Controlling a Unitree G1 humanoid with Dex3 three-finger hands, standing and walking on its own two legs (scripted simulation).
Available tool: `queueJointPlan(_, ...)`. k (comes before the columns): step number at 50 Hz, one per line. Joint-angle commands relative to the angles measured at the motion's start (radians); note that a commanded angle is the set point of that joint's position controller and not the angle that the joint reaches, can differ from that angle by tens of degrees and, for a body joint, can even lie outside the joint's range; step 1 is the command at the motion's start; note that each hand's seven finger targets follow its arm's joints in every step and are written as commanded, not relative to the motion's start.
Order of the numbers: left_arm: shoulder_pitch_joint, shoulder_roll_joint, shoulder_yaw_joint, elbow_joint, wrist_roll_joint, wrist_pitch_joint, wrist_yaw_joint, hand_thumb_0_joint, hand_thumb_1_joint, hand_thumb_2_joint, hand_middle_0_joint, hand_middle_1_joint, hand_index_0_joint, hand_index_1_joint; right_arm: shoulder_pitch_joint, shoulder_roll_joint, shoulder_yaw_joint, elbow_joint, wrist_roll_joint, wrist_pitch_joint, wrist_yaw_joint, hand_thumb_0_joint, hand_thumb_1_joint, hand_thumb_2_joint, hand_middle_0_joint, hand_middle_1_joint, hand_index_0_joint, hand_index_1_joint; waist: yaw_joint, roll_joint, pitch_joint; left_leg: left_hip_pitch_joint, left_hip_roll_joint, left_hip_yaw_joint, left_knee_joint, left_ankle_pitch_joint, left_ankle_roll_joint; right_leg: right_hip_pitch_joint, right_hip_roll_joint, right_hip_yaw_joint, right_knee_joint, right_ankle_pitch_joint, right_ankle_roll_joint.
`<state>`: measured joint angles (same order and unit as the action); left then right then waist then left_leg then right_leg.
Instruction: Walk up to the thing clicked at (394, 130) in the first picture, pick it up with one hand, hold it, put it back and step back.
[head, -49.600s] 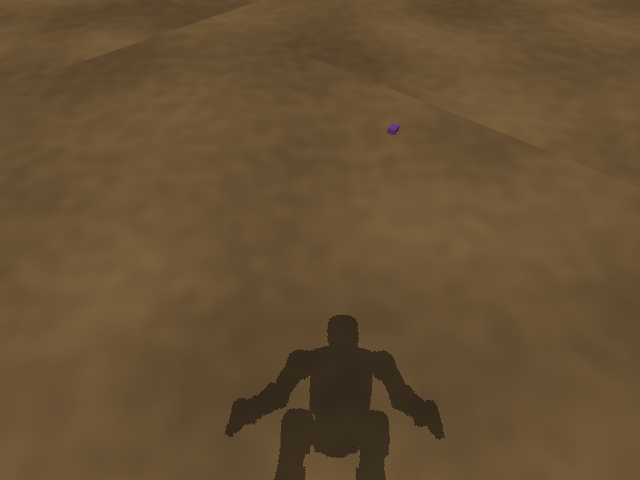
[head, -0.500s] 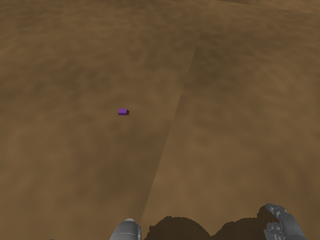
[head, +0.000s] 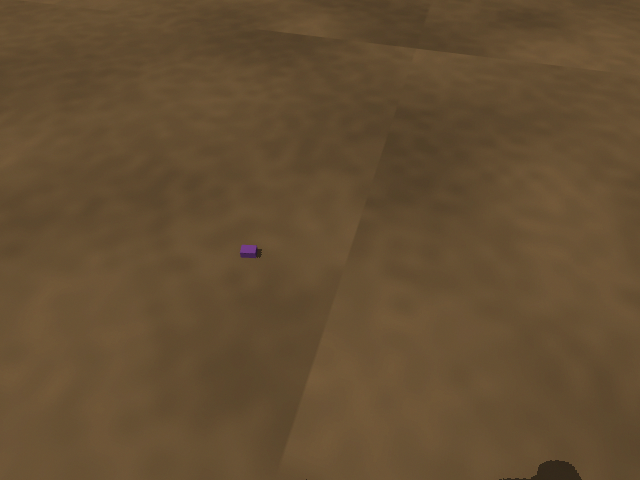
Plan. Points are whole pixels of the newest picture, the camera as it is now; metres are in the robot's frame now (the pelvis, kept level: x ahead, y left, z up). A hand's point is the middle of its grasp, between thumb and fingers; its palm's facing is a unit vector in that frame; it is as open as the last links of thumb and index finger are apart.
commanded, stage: step back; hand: left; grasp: from above
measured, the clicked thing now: (248, 251) +1.08 +0.30 -0.75
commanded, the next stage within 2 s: stand in 0.64 s
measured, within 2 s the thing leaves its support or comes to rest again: neither
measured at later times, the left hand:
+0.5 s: hand out of the picture +0.11 +0.29 -0.16, palm faces +0.07 -0.93 -0.36, open 7.4 cm
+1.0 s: hand out of the picture +0.13 +0.27 -0.14, palm faces +0.02 -0.94 -0.34, open 7.4 cm
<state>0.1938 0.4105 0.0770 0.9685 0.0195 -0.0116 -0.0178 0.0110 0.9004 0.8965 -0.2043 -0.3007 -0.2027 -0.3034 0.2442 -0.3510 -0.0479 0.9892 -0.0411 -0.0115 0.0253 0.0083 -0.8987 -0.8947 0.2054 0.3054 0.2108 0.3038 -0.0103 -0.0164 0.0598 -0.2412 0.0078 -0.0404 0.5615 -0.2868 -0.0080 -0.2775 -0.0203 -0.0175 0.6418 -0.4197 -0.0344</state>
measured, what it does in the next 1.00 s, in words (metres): steps on the spot: left foot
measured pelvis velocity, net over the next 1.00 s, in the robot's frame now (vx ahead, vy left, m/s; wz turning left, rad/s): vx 0.05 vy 0.01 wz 0.03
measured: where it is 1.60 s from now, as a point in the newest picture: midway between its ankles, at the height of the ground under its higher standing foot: outside the picture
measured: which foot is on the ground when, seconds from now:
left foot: down 0.00-0.04, up 0.06-0.30, down 0.32-1.00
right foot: down 0.00-1.00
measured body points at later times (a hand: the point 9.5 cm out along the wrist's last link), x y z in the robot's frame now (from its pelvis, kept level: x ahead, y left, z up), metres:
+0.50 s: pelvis +0.05 +0.02 +0.00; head +0.08 +0.04 +0.45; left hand +0.11 +0.34 -0.13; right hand +0.17 -0.27 -0.12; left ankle +0.07 +0.14 -0.73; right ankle +0.03 -0.12 -0.73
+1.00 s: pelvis +0.05 +0.01 +0.02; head +0.06 +0.02 +0.47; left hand +0.13 +0.32 -0.11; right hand +0.16 -0.28 -0.11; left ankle +0.07 +0.14 -0.73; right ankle +0.03 -0.12 -0.73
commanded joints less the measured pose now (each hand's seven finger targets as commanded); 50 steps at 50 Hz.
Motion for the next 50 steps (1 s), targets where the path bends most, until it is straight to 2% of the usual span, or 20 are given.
queueJointPlan(1, 0.111, 0.193, 0.060, -0.008, 0.021, -0.039, 0.032, 0.000, 0.900, 0.900, -0.200, -0.300, -0.200, -0.300, -0.110, -0.159, -0.028, -0.108, 0.026, -0.007, -0.023, 0.000, -0.900, -0.900, 0.200, 0.300, 0.200, 0.300, 0.093, -0.013, -0.073, -0.284, 0.022, -0.082, 0.101, -0.114, 0.050, 0.323, -0.083, 0.175, -0.306, 0.038, -0.025)
queueJointPlan(2, 0.114, 0.273, 0.076, -0.024, 0.029, -0.044, 0.037, 0.000, 0.900, 0.900, -0.200, -0.300, -0.200, -0.300, -0.115, -0.126, -0.015, -0.126, 0.024, -0.009, -0.030, 0.000, -0.900, -0.900, 0.200, 0.300, 0.200, 0.300, 0.104, -0.153, -0.055, -0.413, -0.104, -0.052, 0.253, -0.241, 0.015, 0.326, -0.284, 0.476, -0.436, -0.127, -0.096)
queueJointPlan(3, 0.015, 0.305, 0.082, -0.050, 0.029, -0.043, 0.036, 0.000, 0.900, 0.900, -0.200, -0.300, -0.200, -0.300, -0.093, -0.193, -0.036, -0.098, 0.012, -0.002, -0.041, 0.000, -0.900, -0.900, 0.200, 0.300, 0.200, 0.300, 0.079, -0.077, -0.013, -0.345, -0.021, -0.093, 0.333, -0.266, 0.011, 0.153, -0.395, 0.536, -0.462, -0.295, -0.170)
queueJointPlan(4, -0.043, 0.298, 0.080, -0.071, 0.026, -0.042, 0.033, 0.000, 0.900, 0.900, -0.200, -0.300, -0.200, -0.300, -0.056, -0.233, -0.050, -0.078, 0.013, -0.005, -0.041, 0.000, -0.900, -0.900, 0.200, 0.300, 0.200, 0.300, 0.054, -0.077, 0.036, -0.296, 0.009, -0.085, 0.366, -0.257, 0.010, 0.057, -0.410, 0.544, -0.461, -0.300, -0.215)
queueJointPlan(6, -0.061, 0.224, 0.056, -0.076, 0.012, -0.054, 0.032, 0.000, 0.900, 0.900, -0.200, -0.300, -0.200, -0.300, -0.030, -0.220, -0.045, -0.052, 0.018, -0.011, -0.033, 0.000, -0.900, -0.900, 0.200, 0.300, 0.200, 0.300, 0.028, -0.036, 0.055, -0.259, 0.026, -0.114, 0.314, -0.174, 0.008, 0.076, -0.302, 0.352, -0.400, -0.024, -0.159)
queueJointPlan(8, -0.065, 0.216, 0.049, -0.061, 0.009, -0.058, 0.033, 0.000, 0.900, 0.900, -0.200, -0.300, -0.200, -0.300, -0.017, -0.198, -0.038, -0.035, 0.014, -0.011, -0.027, 0.000, -0.900, -0.900, 0.200, 0.300, 0.200, 0.300, 0.026, -0.073, 0.032, -0.216, 0.012, -0.089, 0.287, -0.134, 0.007, 0.072, -0.246, 0.231, -0.352, 0.154, -0.131)
queueJointPlan(13, -0.085, 0.223, 0.040, -0.066, 0.005, -0.050, 0.029, 0.000, 0.900, 0.900, -0.200, -0.300, -0.200, -0.300, -0.033, -0.178, -0.036, -0.034, 0.011, -0.015, -0.018, 0.000, -0.900, -0.900, 0.200, 0.300, 0.200, 0.300, 0.020, -0.149, -0.022, -0.077, 0.007, 0.055, 0.055, -0.053, 0.003, 0.078, -0.228, 0.112, -0.245, 0.440, -0.124)
queueJointPlan(16, -0.072, 0.187, 0.021, -0.062, -0.007, -0.033, 0.031, 0.000, 0.900, 0.900, -0.200, -0.300, -0.200, -0.300, -0.020, -0.185, -0.045, -0.011, 0.009, -0.028, -0.030, 0.000, -0.900, -0.900, 0.200, 0.300, 0.200, 0.300, 0.005, -0.069, -0.089, 0.091, -0.002, 0.051, -0.132, 0.223, 0.029, 0.069, -0.164, 0.040, -0.046, 0.606, -0.047)
queueJointPlan(17, -0.062, 0.161, 0.012, -0.068, -0.014, -0.031, 0.032, 0.000, 0.900, 0.900, -0.200, -0.300, -0.200, -0.300, -0.014, -0.217, -0.053, -0.010, 0.005, -0.032, -0.035, 0.000, -0.900, -0.900, 0.200, 0.300, 0.200, 0.300, 0.010, 0.011, -0.139, 0.157, 0.085, -0.047, -0.115, 0.400, 0.063, 0.040, -0.117, 0.008, 0.027, 0.550, -0.012)
queueJointPlan(18, -0.072, 0.126, 0.001, -0.073, -0.027, -0.025, 0.032, 0.000, 0.900, 0.900, -0.200, -0.300, -0.200, -0.300, -0.038, -0.258, -0.057, -0.020, 0.005, -0.036, -0.040, 0.000, -0.900, -0.900, 0.200, 0.300, 0.200, 0.300, 0.014, 0.125, -0.159, 0.136, 0.220, -0.232, -0.164, 0.414, 0.134, -0.003, -0.035, -0.020, 0.092, 0.337, 0.030)
queueJointPlan(19, -0.053, 0.147, 0.010, -0.041, -0.036, -0.012, 0.037, 0.000, 0.900, 0.900, -0.200, -0.300, -0.200, -0.300, -0.102, -0.302, -0.055, -0.034, 0.019, -0.033, -0.038, 0.000, -0.900, -0.900, 0.200, 0.300, 0.200, 0.300, 0.032, 0.156, -0.149, 0.058, 0.285, -0.286, -0.156, 0.329, 0.228, 0.041, -0.005, -0.013, 0.064, 0.061, 0.021)
queueJointPlan(20, -0.073, 0.154, 0.003, -0.028, -0.027, -0.011, 0.038, 0.000, 0.900, 0.900, -0.200, -0.300, -0.200, -0.300, -0.140, -0.287, -0.055, -0.031, 0.020, -0.026, -0.037, 0.000, -0.900, -0.900, 0.200, 0.300, 0.200, 0.300, 0.030, 0.158, -0.129, 0.023, 0.290, -0.277, -0.167, 0.308, 0.228, 0.071, -0.014, -0.003, 0.020, -0.033, 0.011)
queueJointPlan(22, -0.060, 0.144, -0.004, -0.007, -0.020, -0.020, 0.035, 0.000, 0.900, 0.900, -0.200, -0.300, -0.200, -0.300, -0.185, -0.251, -0.040, -0.032, 0.019, -0.018, -0.037, 0.000, -0.900, -0.900, 0.200, 0.300, 0.200, 0.300, 0.047, 0.158, -0.145, 0.059, 0.221, -0.161, -0.137, 0.332, 0.157, 0.084, -0.027, 0.007, -0.101, 0.064, 0.006)
queueJointPlan(24, -0.021, 0.166, 0.000, 0.020, -0.017, -0.030, 0.037, 0.000, 0.900, 0.900, -0.200, -0.300, -0.200, -0.300, -0.210, -0.226, -0.030, -0.031, 0.027, -0.018, -0.039, 0.000, -0.900, -0.900, 0.200, 0.300, 0.200, 0.300, 0.054, 0.137, -0.148, 0.023, 0.160, -0.086, -0.075, 0.375, 0.089, 0.163, -0.065, 0.033, -0.165, 0.307, 0.007)
queueJointPlan(26, -0.062, 0.190, 0.004, 0.027, -0.015, -0.033, 0.037, 0.000, 0.900, 0.900, -0.200, -0.300, -0.200, -0.300, -0.200, -0.201, -0.024, -0.017, 0.032, -0.017, -0.038, 0.000, -0.900, -0.900, 0.200, 0.300, 0.200, 0.300, 0.025, 0.098, -0.147, 0.005, 0.116, -0.045, -0.082, 0.319, 0.052, 0.183, -0.108, 0.088, -0.186, 0.395, -0.010)
queueJointPlan(27, -0.088, 0.195, 0.000, 0.028, -0.015, -0.031, 0.035, 0.000, 0.900, 0.900, -0.200, -0.300, -0.200, -0.300, -0.204, -0.199, -0.023, -0.003, 0.030, -0.014, -0.037, 0.000, -0.900, -0.900, 0.200, 0.300, 0.200, 0.300, 0.018, 0.086, -0.127, 0.033, 0.114, -0.048, -0.115, 0.263, 0.051, 0.140, -0.113, 0.096, -0.183, 0.369, -0.010)
queueJointPlan(32, -0.099, 0.128, -0.032, 0.067, -0.019, -0.029, 0.030, 0.000, 0.900, 0.900, -0.200, -0.300, -0.200, -0.300, -0.204, -0.207, -0.012, 0.031, 0.035, -0.023, -0.031, 0.000, -0.900, -0.900, 0.200, 0.300, 0.200, 0.300, 0.012, 0.038, -0.127, 0.126, 0.135, -0.068, -0.151, 0.428, 0.055, 0.151, -0.097, 0.067, -0.232, 0.437, 0.013)
queueJointPlan(36, -0.110, 0.143, -0.034, 0.081, -0.017, -0.031, 0.029, 0.000, 0.900, 0.900, -0.200, -0.300, -0.200, -0.300, -0.240, -0.201, -0.011, 0.043, 0.037, -0.027, -0.030, 0.000, -0.900, -0.900, 0.200, 0.300, 0.200, 0.300, 0.014, 0.018, -0.137, 0.182, 0.134, -0.048, -0.160, 0.475, 0.045, 0.174, -0.106, 0.066, -0.276, 0.499, 0.022)
queueJointPlan(47, -0.148, 0.157, -0.036, 0.095, -0.011, -0.035, 0.030, 0.000, 0.900, 0.900, -0.200, -0.300, -0.200, -0.300, -0.264, -0.185, -0.003, 0.070, 0.035, -0.021, -0.023, 0.000, -0.900, -0.900, 0.200, 0.300, 0.200, 0.300, 0.010, 0.009, -0.116, 0.169, 0.127, -0.026, -0.244, 0.357, 0.021, 0.213, -0.121, 0.069, -0.357, 0.428, 0.028)
queueJointPlan(50, -0.150, 0.157, -0.037, 0.100, -0.011, -0.032, 0.028, 0.000, 0.900, 0.900, -0.200, -0.300, -0.200, -0.300, -0.263, -0.191, -0.001, 0.078, 0.034, -0.017, -0.022, 0.000, -0.900, -0.900, 0.200, 0.300, 0.200, 0.300, 0.010, 0.016, -0.077, 0.143, 0.119, -0.030, -0.269, 0.257, 0.014, 0.183, -0.116, 0.076, -0.391, 0.321, 0.027)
